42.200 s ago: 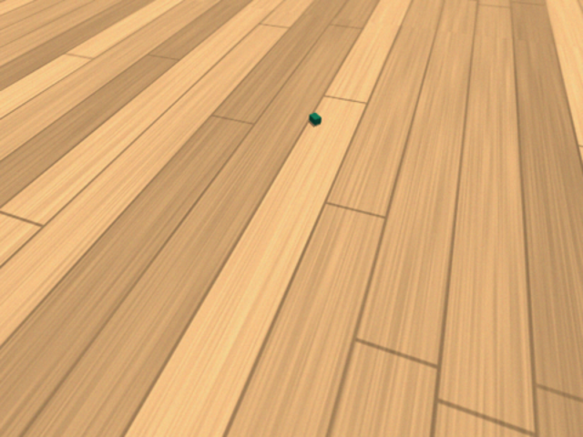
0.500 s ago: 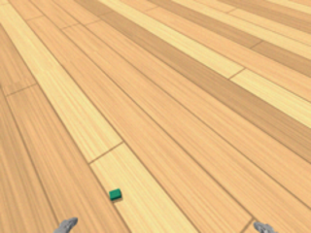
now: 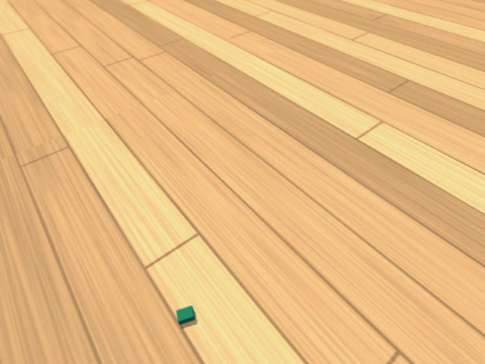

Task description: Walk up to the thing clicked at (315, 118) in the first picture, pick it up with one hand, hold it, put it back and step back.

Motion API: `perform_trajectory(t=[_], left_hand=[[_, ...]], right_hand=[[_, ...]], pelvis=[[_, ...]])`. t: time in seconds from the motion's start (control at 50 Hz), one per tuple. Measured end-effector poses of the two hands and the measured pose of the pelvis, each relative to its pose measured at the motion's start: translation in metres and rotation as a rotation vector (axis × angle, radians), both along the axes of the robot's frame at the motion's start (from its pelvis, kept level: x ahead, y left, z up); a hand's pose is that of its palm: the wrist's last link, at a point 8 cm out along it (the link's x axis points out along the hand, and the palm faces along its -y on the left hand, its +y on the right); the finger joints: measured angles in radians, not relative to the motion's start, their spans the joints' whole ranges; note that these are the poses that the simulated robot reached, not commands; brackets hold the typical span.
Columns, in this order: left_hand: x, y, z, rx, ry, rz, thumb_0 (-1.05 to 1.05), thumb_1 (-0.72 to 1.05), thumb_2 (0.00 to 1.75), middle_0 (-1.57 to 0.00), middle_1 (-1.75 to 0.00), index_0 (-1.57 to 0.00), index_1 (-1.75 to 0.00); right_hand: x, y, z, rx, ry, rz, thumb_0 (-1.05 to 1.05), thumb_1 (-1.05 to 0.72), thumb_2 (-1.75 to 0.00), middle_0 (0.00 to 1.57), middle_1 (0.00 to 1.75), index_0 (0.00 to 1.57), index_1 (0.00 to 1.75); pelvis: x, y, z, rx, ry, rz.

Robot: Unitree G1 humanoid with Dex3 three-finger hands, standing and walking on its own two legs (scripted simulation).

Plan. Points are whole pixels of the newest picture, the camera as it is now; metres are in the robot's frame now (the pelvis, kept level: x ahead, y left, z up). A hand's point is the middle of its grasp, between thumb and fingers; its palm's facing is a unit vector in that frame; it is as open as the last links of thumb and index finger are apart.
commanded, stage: stand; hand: left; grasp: from above
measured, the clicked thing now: (185, 315) +0.45 +0.29 -0.76
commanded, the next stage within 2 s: step back in 1.72 s
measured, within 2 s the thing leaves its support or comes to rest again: neither
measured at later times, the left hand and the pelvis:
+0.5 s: hand out of the picture +0.06 +0.22 -0.16, palm faces +0.01 -0.94 -0.33, open 7.4 cm; pelvis +0.00 -0.01 +0.00, yaw +0 degrees
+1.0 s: hand out of the picture +0.09 +0.22 -0.15, palm faces +0.01 -0.94 -0.34, open 7.4 cm; pelvis +0.01 -0.02 +0.01, yaw -1 degrees
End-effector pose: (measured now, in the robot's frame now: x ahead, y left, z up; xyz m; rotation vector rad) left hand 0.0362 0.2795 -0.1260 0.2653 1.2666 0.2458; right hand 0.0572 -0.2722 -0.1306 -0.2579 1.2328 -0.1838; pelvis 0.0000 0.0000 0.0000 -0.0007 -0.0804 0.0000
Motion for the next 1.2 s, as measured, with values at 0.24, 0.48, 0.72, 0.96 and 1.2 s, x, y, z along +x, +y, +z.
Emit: perform_trajectory(t=[0.24,0.48,0.72,0.96,1.2], left_hand=[[0.001,-0.002,0.005,0.012,0.012,-0.003,0.00,0.90,0.90,-0.21,-0.30,-0.20,-0.30],[0.015,-0.010,0.005,0.002,0.010,-0.020,0.00,0.90,0.90,-0.21,-0.30,-0.20,-0.30],[0.036,-0.013,0.008,0.002,-0.015,-0.031,0.00,0.90,0.90,-0.21,-0.30,-0.20,-0.30],[0.045,-0.012,0.011,0.009,-0.029,-0.039,0.00,0.90,0.90,-0.21,-0.30,-0.20,-0.30],[0.047,-0.010,0.012,0.013,-0.038,-0.046,0.00,0.90,0.90,-0.21,-0.30,-0.20,-0.30]], right_hand=[[-0.003,-0.012,0.000,-0.002,0.013,-0.003,0.00,-0.90,-0.90,0.20,0.30,0.20,0.30],[-0.004,-0.022,0.002,-0.009,0.036,-0.009,0.00,-0.90,-0.90,0.20,0.30,0.20,0.30],[0.004,-0.025,0.003,-0.010,0.033,-0.008,0.00,-0.90,-0.90,0.20,0.30,0.20,0.30],[0.013,-0.031,0.006,-0.017,0.015,-0.005,0.00,-0.90,-0.90,0.20,0.30,0.20,0.30],[0.014,-0.037,0.009,-0.027,0.007,-0.003,0.00,-0.90,-0.90,0.20,0.30,0.20,0.30]], pelvis=[[-0.001,-0.007,0.002,0.002,-0.002,-0.001],[0.004,-0.013,0.003,0.000,0.007,-0.005],[0.011,-0.016,0.005,0.002,0.014,-0.009],[0.013,-0.019,0.005,0.000,0.017,-0.009],[0.013,-0.021,0.005,0.001,0.018,-0.011]])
